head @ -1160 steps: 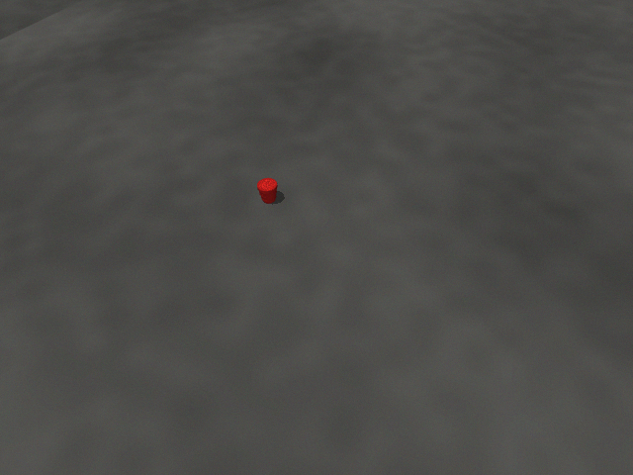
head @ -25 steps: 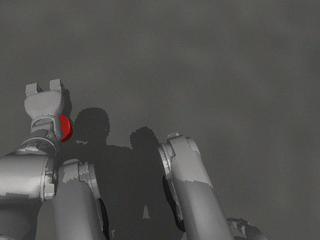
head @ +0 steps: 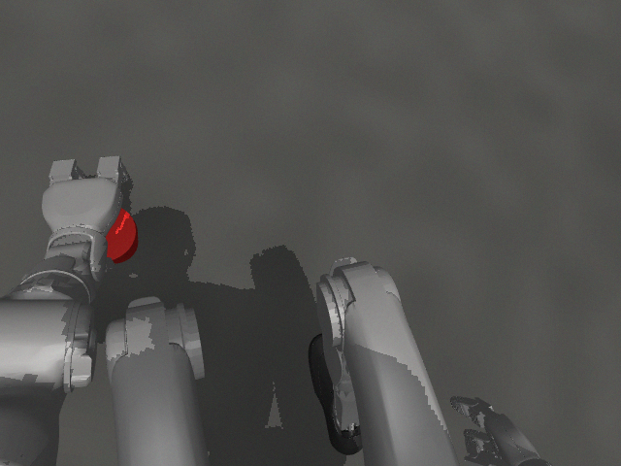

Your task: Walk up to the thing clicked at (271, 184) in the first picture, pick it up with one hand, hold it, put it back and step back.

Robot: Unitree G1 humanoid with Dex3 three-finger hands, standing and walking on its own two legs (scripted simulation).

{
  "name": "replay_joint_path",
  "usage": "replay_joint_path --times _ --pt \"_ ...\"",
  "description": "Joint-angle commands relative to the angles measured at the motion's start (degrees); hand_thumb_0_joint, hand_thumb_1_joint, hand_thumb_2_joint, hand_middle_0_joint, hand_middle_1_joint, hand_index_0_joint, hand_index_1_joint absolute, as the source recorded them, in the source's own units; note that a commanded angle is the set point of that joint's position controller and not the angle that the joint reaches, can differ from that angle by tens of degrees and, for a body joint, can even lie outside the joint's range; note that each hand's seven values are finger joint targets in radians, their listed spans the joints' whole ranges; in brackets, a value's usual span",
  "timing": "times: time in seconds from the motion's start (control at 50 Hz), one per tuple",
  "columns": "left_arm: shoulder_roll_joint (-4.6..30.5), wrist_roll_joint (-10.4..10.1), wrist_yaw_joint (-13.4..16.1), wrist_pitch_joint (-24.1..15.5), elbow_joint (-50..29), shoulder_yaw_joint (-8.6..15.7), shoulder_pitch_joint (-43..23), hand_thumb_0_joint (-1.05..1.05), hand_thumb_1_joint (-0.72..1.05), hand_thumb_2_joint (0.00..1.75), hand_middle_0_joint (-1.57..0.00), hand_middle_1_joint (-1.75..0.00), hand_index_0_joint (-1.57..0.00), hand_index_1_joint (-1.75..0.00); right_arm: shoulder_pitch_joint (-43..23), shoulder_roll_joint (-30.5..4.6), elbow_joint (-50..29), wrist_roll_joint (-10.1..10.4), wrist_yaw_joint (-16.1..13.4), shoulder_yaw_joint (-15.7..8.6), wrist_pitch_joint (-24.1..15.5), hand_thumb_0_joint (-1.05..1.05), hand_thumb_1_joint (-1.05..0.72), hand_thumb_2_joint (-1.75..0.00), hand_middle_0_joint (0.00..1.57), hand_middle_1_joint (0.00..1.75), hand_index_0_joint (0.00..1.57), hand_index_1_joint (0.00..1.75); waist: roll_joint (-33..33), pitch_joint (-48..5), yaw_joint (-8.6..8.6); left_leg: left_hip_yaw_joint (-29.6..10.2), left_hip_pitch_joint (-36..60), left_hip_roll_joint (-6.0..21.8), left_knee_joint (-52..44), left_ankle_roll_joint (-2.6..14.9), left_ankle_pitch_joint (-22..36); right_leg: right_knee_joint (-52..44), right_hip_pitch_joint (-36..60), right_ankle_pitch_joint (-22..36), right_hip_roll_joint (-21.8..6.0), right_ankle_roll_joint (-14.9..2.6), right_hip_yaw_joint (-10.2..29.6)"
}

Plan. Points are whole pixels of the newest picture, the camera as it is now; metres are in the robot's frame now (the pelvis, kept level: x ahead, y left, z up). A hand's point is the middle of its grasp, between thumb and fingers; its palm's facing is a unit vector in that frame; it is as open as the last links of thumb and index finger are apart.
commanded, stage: rest palm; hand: left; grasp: from above
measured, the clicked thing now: (111, 239) +0.45 +0.21 -0.28
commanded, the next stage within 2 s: close in 1.00 s
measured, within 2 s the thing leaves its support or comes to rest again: neither
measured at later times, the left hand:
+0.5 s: hand (110, 237) +0.44 +0.21 -0.24, palm faces -0.45 -0.10 -0.89, open 13.9 cm
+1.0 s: hand (100, 240) +0.45 +0.22 -0.25, palm faces -0.46 -0.11 -0.88, open 13.9 cm
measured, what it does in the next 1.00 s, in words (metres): stands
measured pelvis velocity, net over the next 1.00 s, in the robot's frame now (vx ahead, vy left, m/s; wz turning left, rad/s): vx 0.01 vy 0.02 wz -0.09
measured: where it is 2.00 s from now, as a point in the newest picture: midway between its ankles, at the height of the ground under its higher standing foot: (263, 439)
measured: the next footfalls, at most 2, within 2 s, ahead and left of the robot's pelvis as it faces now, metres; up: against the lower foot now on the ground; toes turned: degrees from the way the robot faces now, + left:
none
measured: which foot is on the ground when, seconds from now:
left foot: down 0.00-1.00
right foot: down 0.00-1.00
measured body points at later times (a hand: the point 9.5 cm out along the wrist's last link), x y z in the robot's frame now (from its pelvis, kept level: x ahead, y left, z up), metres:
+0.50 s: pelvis +0.01 +0.01 -0.02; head +0.25 +0.06 +0.35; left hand +0.46 +0.21 -0.19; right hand +0.01 -0.25 -0.12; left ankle +0.08 +0.14 -0.29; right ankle +0.10 -0.14 -0.29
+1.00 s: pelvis +0.01 +0.02 -0.03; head +0.25 +0.08 +0.34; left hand +0.47 +0.23 -0.20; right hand +0.01 -0.24 -0.11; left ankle +0.08 +0.14 -0.29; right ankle +0.10 -0.13 -0.29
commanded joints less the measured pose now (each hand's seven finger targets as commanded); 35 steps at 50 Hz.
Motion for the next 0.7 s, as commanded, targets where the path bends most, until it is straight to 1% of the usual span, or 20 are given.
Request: replay_joint_path --times 0.0,0.02,0.04,0.06,0.12,0.18,0.2,0.22,0.26,0.3,0.32,0.34,0.38,0.42,0.52,0.58,0.6,0.62,0.64,0.68 --pt "11.2 -0.9 3.1 3.2 -5.1 1.2 -16.3 0.00 -0.52 0.97 -0.06 -1.03 -0.07 -1.02 9.6 -12.3 -0.4 -0.9 0.9 -3.2 -0.3 0.00 -0.91 -0.90 0.20 0.30 0.20 0.30 18.8 -37.3 0.62 10.1 27.7 -0.2 -14.7 5.44 6.0 -13.2 18.3 9.5 0.5 -5.41 -7.9" --pt "10.8 -1.4 2.7 3.7 -3.4 0.9 -15.8 0.00 -0.53 0.98 -0.06 -1.02 -0.06 -1.02 9.5 -12.4 -0.3 -0.7 1.2 -3.0 -0.4 0.00 -0.91 -0.90 0.20 0.30 0.20 0.30 17.6 -35.7 0.34 10.1 26.4 0.0 -14.3 5.60 5.8 -13.3 17.6 9.3 0.4 -5.37 -8.0" --pt "9.5 -2.0 2.0 4.1 -3.2 0.3 -16.5 0.00 -0.53 0.98 -0.06 -1.01 -0.07 -1.01 9.9 -12.2 -0.3 -1.1 1.5 -2.8 -0.8 0.00 -0.90 -0.90 0.20 0.30 0.20 0.30 17.0 -35.1 -1.10 9.9 26.3 0.0 -13.8 5.69 5.6 -13.2 17.3 9.2 0.4 -5.25 -8.2" --pt "9.2 -2.9 1.6 4.2 -3.0 0.1 -15.4 0.00 -0.53 0.98 -0.06 -1.01 -0.06 -1.01 10.2 -12.7 0.1 -1.2 1.7 -2.9 -0.7 0.00 -0.90 -0.90 0.20 0.30 0.20 0.30 17.1 -35.3 -0.73 9.6 25.9 0.1 -14.1 5.67 5.9 -13.2 17.6 9.5 0.7 -5.31 -8.4" --pt "9.4 -5.3 0.0 3.9 -3.3 -0.4 -17.6 0.00 -0.52 0.98 -0.06 -1.03 -0.07 -1.02 12.0 -13.0 0.7 -1.7 2.1 -2.1 -1.2 0.00 -0.90 -0.90 0.20 0.30 0.20 0.30 11.9 -34.1 -2.77 9.1 21.6 0.3 -11.4 6.53 6.7 -13.5 20.5 10.9 0.7 -4.49 -8.1" --pt "13.3 -6.5 -1.0 2.1 -4.5 2.4 -16.3 0.00 -0.53 0.98 -0.06 -1.03 -0.07 -1.02 14.6 -14.0 1.0 -1.5 2.2 -2.0 -1.6 0.00 -0.90 -0.90 0.20 0.30 0.20 0.30 11.3 -35.1 -2.00 8.7 21.9 0.4 -10.2 6.39 9.5 -12.3 22.5 13.0 0.5 -4.43 -8.4" --pt "10.8 -6.7 -1.3 1.1 -4.7 0.7 -16.7 0.00 -0.52 0.97 -0.06 -1.04 -0.07 -1.03 14.1 -13.4 0.9 -1.7 2.5 -1.7 -1.7 0.00 -0.90 -0.90 0.20 0.30 0.20 0.30 11.8 -35.3 -2.86 8.4 22.1 0.5 -9.9 6.24 9.4 -11.7 22.6 12.9 0.8 -4.46 -8.8" --pt "9.4 -6.0 -1.6 0.4 -3.3 -0.7 -17.5 0.00 -0.52 0.96 -0.06 -1.04 -0.07 -1.03 14.6 -13.3 1.1 -2.1 2.8 -1.1 -2.1 0.00 -0.90 -0.90 0.20 0.30 0.20 0.30 11.5 -34.5 -4.20 8.3 22.5 0.4 -9.3 6.15 9.1 -11.5 22.0 13.0 0.8 -4.46 -9.2" --pt "13.0 -4.9 -1.0 -1.2 -4.3 1.6 -16.6 0.00 -0.50 0.95 -0.06 -1.05 -0.08 -1.03 15.0 -13.8 1.1 -2.1 2.9 -1.1 -2.1 0.00 -0.90 -0.90 0.20 0.30 0.20 0.30 13.2 -35.6 -3.34 7.9 24.2 0.5 -9.1 5.75 10.4 -10.6 22.0 13.8 1.1 -4.60 -9.8" --pt "12.8 -4.2 0.0 -2.7 -4.5 1.6 -15.9 0.00 -0.50 0.96 -0.06 -1.05 -0.08 -1.04 15.2 -13.7 1.5 -2.6 3.3 -0.6 -2.2 0.00 -0.90 -0.90 0.20 0.30 0.20 0.30 15.6 -36.7 -3.24 7.7 25.7 0.5 -9.2 5.37 10.9 -10.0 22.1 14.3 1.3 -4.73 -10.2" --pt "12.1 -3.5 0.5 -3.2 -4.8 0.7 -17.4 0.00 -0.50 0.95 -0.06 -1.05 -0.08 -1.03 14.8 -13.8 1.4 -3.1 3.7 -0.5 -2.4 0.00 -0.90 -0.90 0.20 0.30 0.20 0.30 17.0 -35.7 -4.25 7.8 25.9 0.5 -8.9 5.31 10.7 -9.6 21.2 14.4 1.3 -4.68 -10.4" --pt "14.3 -2.7 1.5 -3.7 -4.6 2.3 -16.3 0.00 -0.49 0.94 -0.06 -1.06 -0.08 -1.04 14.8 -14.2 1.5 -3.3 3.8 -0.3 -2.4 0.00 -0.90 -0.90 0.20 0.30 0.20 0.30 17.1 -36.0 -3.42 7.9 25.4 0.4 -8.9 5.31 10.4 -10.0 21.8 14.1 1.5 -4.69 -10.4" --pt "13.1 -1.7 2.7 -3.7 -0.1 1.1 -15.3 0.00 -0.49 0.95 -0.06 -1.05 -0.08 -1.03 13.5 -14.1 1.0 -3.5 4.4 0.3 -2.9 0.00 -0.90 -0.90 0.20 0.30 0.20 0.30 16.1 -32.9 -4.21 8.1 23.5 0.4 -8.1 5.49 7.8 -9.8 20.3 11.8 1.5 -4.71 -10.2" --pt "17.0 -0.6 4.9 -4.0 -3.1 4.1 -17.4 0.00 -0.47 0.99 -0.07 -1.06 -0.09 -1.04 13.8 -14.7 1.4 -4.0 4.6 0.0 -3.0 0.00 -0.90 -0.90 0.20 0.30 0.20 0.30 18.0 -33.4 -3.92 8.0 23.8 0.5 -8.0 5.36 7.8 -9.5 19.9 11.8 1.6 -4.70 -10.4" --pt "16.5 1.3 8.4 -2.0 1.0 4.7 -15.9 0.00 -0.48 0.97 -0.07 -1.02 -0.08 -1.01 12.8 -15.4 1.0 -4.8 6.1 0.3 -3.7 0.00 -0.89 -0.90 0.20 0.30 0.20 0.30 18.4 -31.1 -4.72 7.6 24.0 0.7 -8.2 5.22 7.3 -8.9 17.6 11.1 1.9 -4.64 -11.4" --pt "14.4 0.7 9.0 -0.3 5.0 2.3 -15.5 0.00 -0.47 1.00 -0.07 -1.03 -0.08 -1.02 11.5 -15.5 0.8 -4.9 6.9 0.6 -4.3 0.00 -0.89 -0.90 0.20 0.30 0.20 0.30 17.5 -29.4 -5.03 7.2 21.6 0.8 -8.1 5.46 4.4 -9.9 16.8 8.8 2.3 -4.90 -11.0" --pt "15.6 0.3 9.1 -0.1 2.2 3.5 -16.7 0.00 -0.48 1.03 -0.08 -1.03 -0.08 -1.02 12.7 -16.0 1.0 -5.0 7.0 0.4 -4.5 0.00 -0.89 -0.90 0.20 0.30 0.20 0.30 17.3 -30.6 -5.19 7.2 22.4 0.8 -7.9 5.49 6.7 -9.8 17.8 11.1 2.3 -4.61 -11.2" --pt "14.6 -0.3 9.0 0.6 5.2 2.9 -15.5 0.00 -0.48 1.01 -0.07 -1.03 -0.08 -1.02 11.8 -15.6 1.0 -4.8 7.1 0.9 -4.6 0.00 -0.90 -0.90 0.20 0.30 0.20 0.30 18.1 -29.6 -4.86 7.1 21.6 0.7 -8.2 5.45 5.8 -9.4 17.4 10.1 2.3 -4.85 -11.0" --pt "18.3 -0.7 9.2 0.4 1.8 5.6 -17.7 0.00 -0.48 0.99 -0.07 -1.02 -0.08 -1.01 13.3 -16.5 0.9 -5.4 7.3 0.4 -5.0 0.00 -0.90 -0.90 0.20 0.30 0.20 0.30 17.3 -30.6 -5.57 7.1 22.1 0.9 -7.1 5.58 8.0 -9.3 18.6 12.6 2.1 -4.39 -11.2" --pt "19.4 -1.1 9.1 1.0 4.3 8.0 -14.2 0.00 -0.50 1.00 -0.07 -1.01 -0.07 -1.01 13.8 -16.9 1.4 -5.1 7.6 0.2 -5.1 0.00 -0.90 -0.90 0.20 0.30 0.20 0.30 17.4 -30.9 -4.26 6.8 22.3 1.0 -7.6 5.41 9.4 -8.7 19.6 13.5 2.2 -4.57 -11.4"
